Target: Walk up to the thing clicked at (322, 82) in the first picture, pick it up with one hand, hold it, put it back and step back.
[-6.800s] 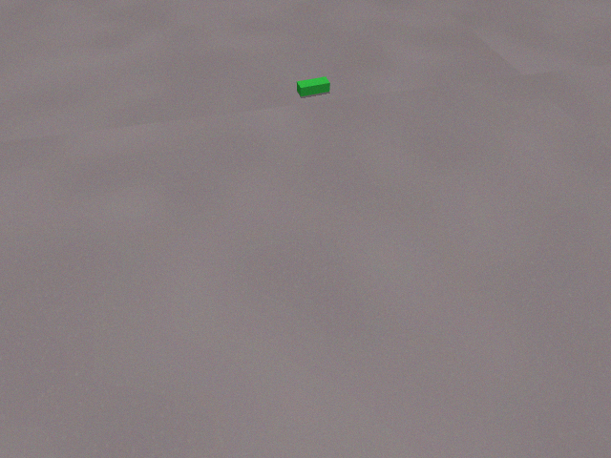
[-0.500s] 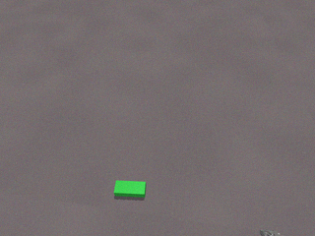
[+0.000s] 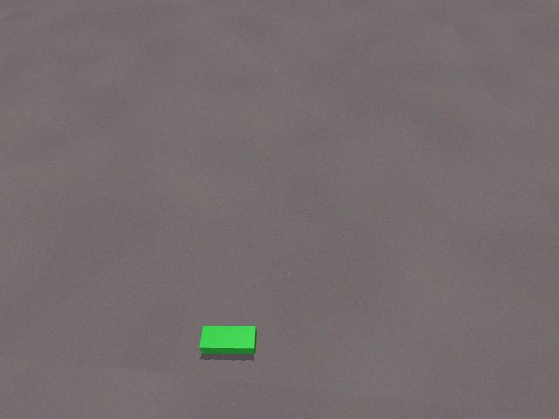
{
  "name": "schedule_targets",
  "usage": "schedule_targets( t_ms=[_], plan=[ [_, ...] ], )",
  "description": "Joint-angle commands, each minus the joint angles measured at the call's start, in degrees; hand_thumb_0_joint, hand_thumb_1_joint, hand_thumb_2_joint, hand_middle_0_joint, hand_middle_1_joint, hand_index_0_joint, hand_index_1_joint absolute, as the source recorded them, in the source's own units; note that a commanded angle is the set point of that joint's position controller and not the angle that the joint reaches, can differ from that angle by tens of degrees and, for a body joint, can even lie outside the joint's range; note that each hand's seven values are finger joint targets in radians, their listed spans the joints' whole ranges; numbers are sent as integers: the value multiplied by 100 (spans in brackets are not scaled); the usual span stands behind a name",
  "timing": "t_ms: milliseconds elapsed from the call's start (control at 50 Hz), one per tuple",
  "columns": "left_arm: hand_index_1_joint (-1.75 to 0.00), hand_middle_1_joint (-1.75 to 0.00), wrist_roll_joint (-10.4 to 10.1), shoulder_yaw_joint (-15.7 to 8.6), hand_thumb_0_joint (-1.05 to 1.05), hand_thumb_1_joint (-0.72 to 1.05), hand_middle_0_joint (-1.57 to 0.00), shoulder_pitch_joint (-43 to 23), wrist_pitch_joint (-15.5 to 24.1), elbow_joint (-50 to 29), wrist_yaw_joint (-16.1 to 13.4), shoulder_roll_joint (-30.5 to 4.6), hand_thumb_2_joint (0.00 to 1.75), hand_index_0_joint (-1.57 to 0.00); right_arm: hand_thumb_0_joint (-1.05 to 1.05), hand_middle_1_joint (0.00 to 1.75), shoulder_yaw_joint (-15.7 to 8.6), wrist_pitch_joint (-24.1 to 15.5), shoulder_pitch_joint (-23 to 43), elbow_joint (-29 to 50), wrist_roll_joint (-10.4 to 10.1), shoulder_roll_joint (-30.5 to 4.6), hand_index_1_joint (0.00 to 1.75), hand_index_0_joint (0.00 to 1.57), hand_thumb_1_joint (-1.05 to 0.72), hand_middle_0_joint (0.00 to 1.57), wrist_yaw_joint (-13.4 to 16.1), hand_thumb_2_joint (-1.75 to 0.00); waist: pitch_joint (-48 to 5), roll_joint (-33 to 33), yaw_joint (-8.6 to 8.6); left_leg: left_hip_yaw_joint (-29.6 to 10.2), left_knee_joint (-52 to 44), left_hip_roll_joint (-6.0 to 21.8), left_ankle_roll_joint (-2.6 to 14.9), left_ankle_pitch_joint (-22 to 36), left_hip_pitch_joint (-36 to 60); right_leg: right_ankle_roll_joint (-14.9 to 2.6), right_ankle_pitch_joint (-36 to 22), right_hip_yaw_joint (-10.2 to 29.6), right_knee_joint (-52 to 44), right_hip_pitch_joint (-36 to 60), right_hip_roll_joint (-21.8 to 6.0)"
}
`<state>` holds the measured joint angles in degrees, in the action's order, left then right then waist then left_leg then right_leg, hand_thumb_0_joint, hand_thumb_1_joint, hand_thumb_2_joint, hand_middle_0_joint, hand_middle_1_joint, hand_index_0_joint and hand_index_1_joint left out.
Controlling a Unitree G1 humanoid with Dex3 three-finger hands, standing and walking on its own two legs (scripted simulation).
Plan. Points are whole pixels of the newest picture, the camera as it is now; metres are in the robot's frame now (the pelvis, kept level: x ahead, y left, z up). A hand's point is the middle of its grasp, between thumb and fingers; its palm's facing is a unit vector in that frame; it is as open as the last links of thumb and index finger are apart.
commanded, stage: walk up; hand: left
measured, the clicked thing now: (229, 339) +0.50 +0.19 -0.75
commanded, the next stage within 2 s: none
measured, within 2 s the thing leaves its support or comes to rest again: neither
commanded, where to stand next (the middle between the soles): +0.05 +0.00 m, yaw -1 degrees
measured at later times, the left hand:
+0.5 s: hand out of the picture +0.08 +0.36 -0.18, palm faces -0.05 -0.92 -0.39, open 7.4 cm
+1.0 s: hand out of the picture +0.10 +0.25 -0.17, palm faces -0.09 -0.92 -0.37, open 7.4 cm
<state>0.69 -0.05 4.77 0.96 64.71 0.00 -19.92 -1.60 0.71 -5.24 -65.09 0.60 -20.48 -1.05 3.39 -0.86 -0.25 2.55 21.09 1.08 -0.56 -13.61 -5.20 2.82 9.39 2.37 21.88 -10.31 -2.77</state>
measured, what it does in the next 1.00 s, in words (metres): steps on the spot: left foot, then right foot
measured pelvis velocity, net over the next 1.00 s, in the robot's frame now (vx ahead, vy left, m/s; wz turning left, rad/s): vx -0.01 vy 0.00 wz -0.06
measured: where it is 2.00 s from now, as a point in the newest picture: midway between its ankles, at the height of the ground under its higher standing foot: outside the picture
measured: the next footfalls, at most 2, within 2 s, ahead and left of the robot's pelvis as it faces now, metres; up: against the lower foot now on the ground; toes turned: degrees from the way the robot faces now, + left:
left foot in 0.34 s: +0.10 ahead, +0.18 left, +0.00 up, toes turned +1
right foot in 0.82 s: +0.04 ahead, -0.15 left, +0.00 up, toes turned -5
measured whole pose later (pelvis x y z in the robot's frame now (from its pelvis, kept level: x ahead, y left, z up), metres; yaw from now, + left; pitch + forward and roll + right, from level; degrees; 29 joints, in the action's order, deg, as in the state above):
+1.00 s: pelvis -0.01 +0.00 -0.04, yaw -3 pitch -2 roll -1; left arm 1.8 -3.1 11.4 -0.1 49.8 1.4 -20.1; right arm -3.4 1.0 -17.0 -50.9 1.7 -25.7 0.9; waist 6.2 -3.0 -0.6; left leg -3.6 62.2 -0.3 1.3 -27.2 -28.5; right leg 0.8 22.3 -0.4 43.5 -19.3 -1.8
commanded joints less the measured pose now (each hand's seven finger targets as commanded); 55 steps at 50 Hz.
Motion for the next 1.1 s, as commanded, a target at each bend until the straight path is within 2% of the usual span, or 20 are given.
schedule_targets(
  t_ms=[0,40,60,120,160,240,280,300,320,340,360,420,560,760,780,820,840,900,980,1080],
  plan=[
    [-30,-30,-4,-241,0,90,-20,-317,135,-353,-92,-1286,90,-20,0,30,-236,-123,274,412,-14,-1221,30,20,-90,20,71,-90,-519,195,-7,-399,-422,540,206,505,-111,-321,-890,269,-200,273,-376],
    [-30,-30,-11,-234,0,90,-20,-276,136,-343,-95,-1262,90,-20,0,30,-245,-123,286,403,-12,-1228,30,20,-90,20,73,-90,-520,120,6,-392,-441,558,212,523,-47,-321,-886,241,-195,247,-359],
    [-30,-30,31,-458,0,90,-20,472,180,-344,-167,-1816,90,-20,0,30,-498,-8,92,779,210,-1731,30,20,-90,20,-72,-90,-657,-235,108,-169,181,283,392,-1222,-461,-562,1161,350,-42,570,-369],
    [-30,-30,185,-762,0,90,-20,1225,270,-394,-269,-2376,90,-20,0,30,-500,162,365,1208,328,-1324,30,20,-90,20,-297,-90,132,1128,511,-494,2570,91,274,-1768,-2763,-1415,3725,2769,-1362,771,-1815],
    [-30,-30,189,-743,0,90,-20,827,351,-741,-306,-2219,90,-20,0,30,-583,143,106,1276,317,-1447,30,20,-90,20,-370,-90,291,836,275,-950,3039,494,231,-1270,-2997,-1623,3067,2654,-1248,574,-1926],
    [-30,-30,250,-601,0,90,-20,71,296,-1213,-142,-1803,90,-20,0,30,-595,6,-551,1155,150,-1168,30,20,-90,20,-339,-90,-172,1357,-145,-405,1858,381,127,-1303,-1214,-1311,1329,850,-663,-496,-1099],
    [-30,-30,33,-415,0,90,-20,-348,19,-1274,-56,-1272,90,-20,0,30,-568,-167,-1036,720,48,-1065,30,20,-90,20,-120,-90,-121,963,-453,84,597,-146,-87,670,295,-833,-277,-7,862,-1604,-346],
    [-30,-30,-17,-446,0,90,-20,-193,-138,-1442,-47,-1156,90,-20,0,30,-644,-193,-1241,732,107,-1476,30,20,-90,20,50,-90,103,436,-438,-300,191,118,-38,1384,-68,-620,-336,-102,1912,-1643,163],
    [-30,-30,20,-466,0,90,-20,-73,-288,-1695,-64,-1014,90,-20,0,30,-738,-236,-1500,802,143,-2103,30,20,-90,20,221,-90,112,-855,-432,-1802,-91,1354,319,2766,-355,-396,1557,150,3027,-2064,667],
    [-30,-30,36,-587,0,90,-20,280,-474,-1630,-120,-1328,90,-20,0,30,-782,-234,-1290,1023,44,-2489,30,20,-90,20,312,-90,-236,-718,-336,-2904,-187,2418,1225,3208,-823,-337,2740,811,3863,-1681,659],
    [-30,-30,80,-602,0,90,-20,498,-607,-1553,-125,-1512,90,-20,0,30,-809,-241,-971,1153,-4,-2478,30,20,-90,20,407,-90,-397,-384,-130,-3018,44,2576,1489,3262,-715,-367,2629,1110,4733,-1699,562],
    [-30,-30,151,-747,0,90,-20,929,-708,-1649,49,-1728,90,-20,0,30,-858,-347,-1017,1353,-24,-2257,30,20,-90,20,701,-90,-686,-83,157,-1765,742,1946,1004,3455,197,-380,1805,1370,5622,-2483,316],
    [-30,-30,256,-836,0,90,-20,685,-675,-2154,328,-1743,90,-20,0,30,-910,-587,-1789,1650,24,-2202,30,20,-90,20,752,-90,-535,-540,-30,-1593,733,1913,1233,1879,403,-201,1499,1259,5218,-3065,263],
    [-30,-30,72,-885,0,90,-20,1347,-426,-1543,264,-1441,90,-20,0,30,-570,-263,-809,2198,123,-2086,30,20,-90,20,350,-90,-222,-1176,306,-654,1548,1171,956,-282,-2537,-294,1273,-550,1556,151,346],
    [-30,-30,149,-973,0,90,-20,1468,-387,-1535,241,-1628,90,-20,0,30,-483,-215,-1045,2150,92,-1799,30,20,-90,20,384,-90,-263,-297,430,-428,2419,870,719,-581,-2822,-378,1419,-320,1011,374,301],
    [-30,-30,278,-1069,0,90,-20,778,-353,-2085,207,-2457,90,-20,0,30,-414,-221,-901,2236,-60,-1492,30,20,-90,20,592,-90,-23,1709,439,-604,4465,-362,273,-2468,-3371,-1701,1489,2999,-491,-786,-1770],
    [-30,-30,203,-1027,0,90,-20,404,-324,-2168,175,-2333,90,-20,0,30,-484,-246,-974,2096,-46,-1690,30,20,-90,20,645,-90,49,1324,253,-961,4729,-146,253,-2333,-2983,-1884,1200,2890,-403,-1027,-1819],
    [-30,-30,128,-883,0,90,-20,261,-32,-1985,0,-2009,90,-20,0,30,-463,-206,-1486,1704,-83,-1676,30,20,-90,20,391,-90,-227,844,-12,-895,4189,73,241,-1351,-2761,-1461,1896,1839,266,-458,-1296],
    [-30,-30,51,-1054,0,90,-20,1634,300,-1680,-317,-2457,90,-20,0,30,-635,68,-977,2290,409,-1825,30,20,-90,20,-41,-90,-87,489,399,-1262,4346,429,135,-1312,-4086,-1839,878,2619,361,914,-2065],
    [-30,-30,111,-939,0,90,-20,1281,441,-1947,-299,-2237,90,-20,0,30,-736,2,-957,2322,244,-1668,30,20,-90,20,-284,-90,138,1278,242,-639,3620,308,66,-1323,-3184,-1750,1280,1474,232,-210,-1648]
  ],
)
